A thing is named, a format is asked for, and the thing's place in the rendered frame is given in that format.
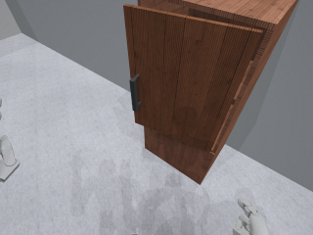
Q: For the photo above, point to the left robot hand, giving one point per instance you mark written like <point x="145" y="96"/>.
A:
<point x="9" y="163"/>

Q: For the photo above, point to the handle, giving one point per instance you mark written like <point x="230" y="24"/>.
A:
<point x="134" y="94"/>

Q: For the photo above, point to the right robot hand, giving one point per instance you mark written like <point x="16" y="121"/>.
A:
<point x="254" y="225"/>

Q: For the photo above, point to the cupboard door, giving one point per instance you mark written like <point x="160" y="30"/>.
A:
<point x="190" y="71"/>

